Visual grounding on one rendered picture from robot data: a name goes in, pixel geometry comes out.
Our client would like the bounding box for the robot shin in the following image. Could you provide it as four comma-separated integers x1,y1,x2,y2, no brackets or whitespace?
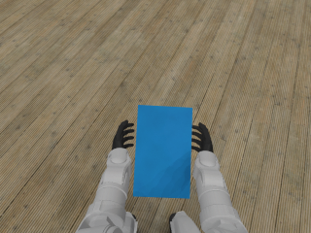
173,211,187,219
125,212,135,219

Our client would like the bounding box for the robot left shin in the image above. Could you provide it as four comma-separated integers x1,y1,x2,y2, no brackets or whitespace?
125,212,135,219

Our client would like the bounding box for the carton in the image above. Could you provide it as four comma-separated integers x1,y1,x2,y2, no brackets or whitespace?
133,105,192,199

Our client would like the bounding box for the robot right shin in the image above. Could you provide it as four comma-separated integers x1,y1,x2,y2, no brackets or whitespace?
173,211,187,219

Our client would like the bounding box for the robot left forearm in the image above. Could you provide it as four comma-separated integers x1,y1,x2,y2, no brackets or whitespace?
75,148,132,233

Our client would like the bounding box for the left robot hand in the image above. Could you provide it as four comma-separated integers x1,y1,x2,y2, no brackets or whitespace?
112,120,135,150

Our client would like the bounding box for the robot right forearm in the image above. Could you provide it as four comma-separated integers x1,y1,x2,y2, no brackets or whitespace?
192,150,249,233

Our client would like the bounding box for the right robot hand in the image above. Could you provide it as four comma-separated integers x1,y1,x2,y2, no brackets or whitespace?
191,122,214,152

